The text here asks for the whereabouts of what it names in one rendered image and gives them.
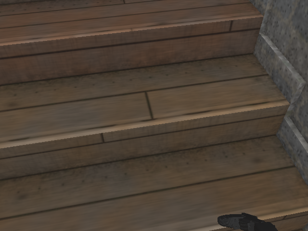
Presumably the right robot hand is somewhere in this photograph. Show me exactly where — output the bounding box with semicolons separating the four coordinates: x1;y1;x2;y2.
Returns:
218;213;278;231

